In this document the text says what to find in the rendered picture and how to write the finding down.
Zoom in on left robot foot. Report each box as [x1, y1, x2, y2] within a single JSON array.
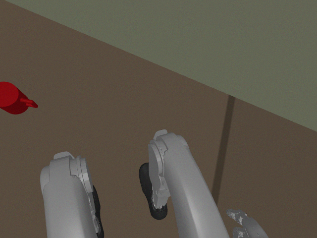
[[92, 186, 104, 238]]

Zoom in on right robot foot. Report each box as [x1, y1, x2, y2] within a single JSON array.
[[139, 163, 167, 220]]

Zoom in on mug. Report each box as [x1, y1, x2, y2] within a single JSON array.
[[0, 82, 38, 115]]

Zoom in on right robot hand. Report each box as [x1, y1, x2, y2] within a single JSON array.
[[226, 209, 268, 238]]

